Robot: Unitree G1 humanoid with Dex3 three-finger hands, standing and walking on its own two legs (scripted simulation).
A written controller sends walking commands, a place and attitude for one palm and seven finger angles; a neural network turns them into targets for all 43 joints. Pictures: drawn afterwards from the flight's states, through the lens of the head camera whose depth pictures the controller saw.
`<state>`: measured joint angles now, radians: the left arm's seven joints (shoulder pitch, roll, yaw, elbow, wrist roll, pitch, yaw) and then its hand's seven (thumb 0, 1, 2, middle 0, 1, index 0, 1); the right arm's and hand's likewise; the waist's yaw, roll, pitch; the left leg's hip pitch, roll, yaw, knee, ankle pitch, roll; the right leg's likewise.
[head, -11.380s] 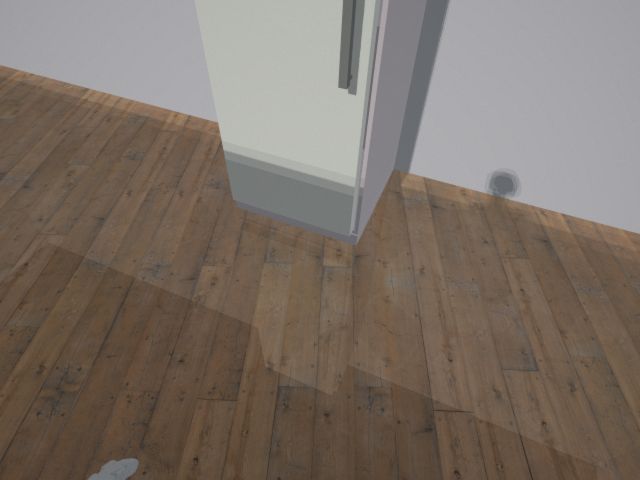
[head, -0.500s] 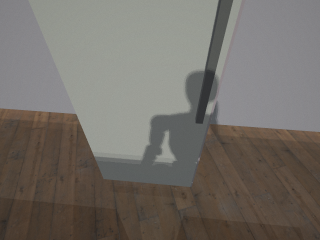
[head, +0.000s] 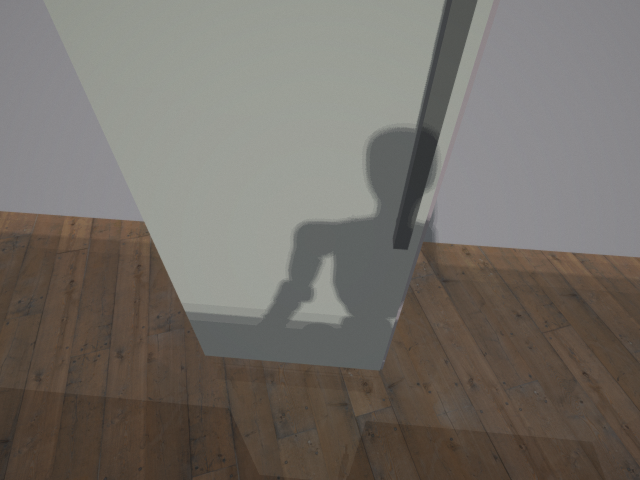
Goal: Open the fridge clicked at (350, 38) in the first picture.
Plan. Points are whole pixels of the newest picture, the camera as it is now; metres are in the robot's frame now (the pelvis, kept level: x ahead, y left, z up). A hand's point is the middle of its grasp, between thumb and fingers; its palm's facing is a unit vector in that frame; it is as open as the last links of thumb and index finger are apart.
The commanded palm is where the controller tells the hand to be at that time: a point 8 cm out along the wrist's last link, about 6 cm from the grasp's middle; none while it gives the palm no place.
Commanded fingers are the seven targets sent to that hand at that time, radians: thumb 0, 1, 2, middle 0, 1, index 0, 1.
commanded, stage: look again from close up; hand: right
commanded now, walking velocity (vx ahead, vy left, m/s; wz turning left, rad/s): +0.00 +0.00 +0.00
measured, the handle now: (430, 109) +0.53 -0.11 +0.21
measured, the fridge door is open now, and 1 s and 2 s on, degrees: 0 0 0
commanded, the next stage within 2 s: none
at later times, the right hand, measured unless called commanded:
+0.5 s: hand out of the picture +0.08 -0.22 -0.16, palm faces -0.02 +0.95 -0.31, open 7.3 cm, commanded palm none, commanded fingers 0.00 -0.90 -0.90 0.20 0.30 0.20 0.30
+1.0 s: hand out of the picture +0.08 -0.21 -0.16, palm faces -0.02 +0.95 -0.31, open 7.3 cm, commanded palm none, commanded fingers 0.00 -0.90 -0.90 0.20 0.30 0.20 0.30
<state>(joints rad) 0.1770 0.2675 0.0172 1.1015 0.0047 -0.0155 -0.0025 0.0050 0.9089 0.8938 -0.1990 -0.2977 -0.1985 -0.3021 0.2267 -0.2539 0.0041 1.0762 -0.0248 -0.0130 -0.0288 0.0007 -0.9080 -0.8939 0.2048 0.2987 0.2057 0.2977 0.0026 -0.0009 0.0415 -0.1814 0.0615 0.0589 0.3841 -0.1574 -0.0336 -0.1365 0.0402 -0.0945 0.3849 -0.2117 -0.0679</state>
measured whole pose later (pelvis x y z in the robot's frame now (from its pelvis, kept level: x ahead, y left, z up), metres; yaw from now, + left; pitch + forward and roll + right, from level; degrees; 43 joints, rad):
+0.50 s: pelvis +0.02 +0.01 +0.00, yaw -1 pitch -2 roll +0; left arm 0.15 0.30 0.00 1.12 0.01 -0.01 -0.01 0.01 0.91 0.89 -0.20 -0.30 -0.20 -0.30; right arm 0.17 -0.29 0.01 1.09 -0.02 -0.02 -0.02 0.00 -0.91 -0.89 0.21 0.30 0.21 0.30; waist 0.01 0.00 0.03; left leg -0.13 0.05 0.08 0.33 -0.16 -0.02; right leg -0.09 0.03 -0.08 0.32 -0.20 -0.05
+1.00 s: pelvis +0.03 +0.02 +0.01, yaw -1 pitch -2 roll +0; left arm 0.15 0.31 -0.01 1.13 0.01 -0.02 0.00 0.01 0.91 0.89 -0.20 -0.30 -0.20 -0.30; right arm 0.18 -0.30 0.01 1.10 -0.02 -0.02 -0.02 0.00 -0.91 -0.89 0.21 0.30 0.21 0.30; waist 0.00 0.00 0.02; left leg -0.11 0.04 0.08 0.31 -0.16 -0.01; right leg -0.07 0.02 -0.07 0.30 -0.20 -0.04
